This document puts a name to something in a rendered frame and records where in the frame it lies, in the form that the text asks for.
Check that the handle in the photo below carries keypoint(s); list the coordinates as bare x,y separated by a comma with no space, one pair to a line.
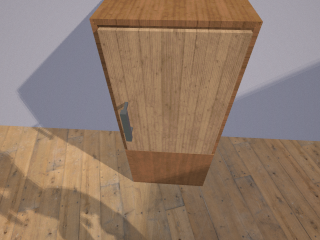
126,123

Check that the cupboard door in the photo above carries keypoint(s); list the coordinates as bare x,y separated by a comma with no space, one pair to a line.
178,83

